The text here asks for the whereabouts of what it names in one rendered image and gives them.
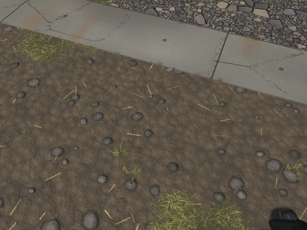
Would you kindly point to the robot right hand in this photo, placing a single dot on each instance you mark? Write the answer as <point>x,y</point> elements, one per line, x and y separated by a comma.
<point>288,224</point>

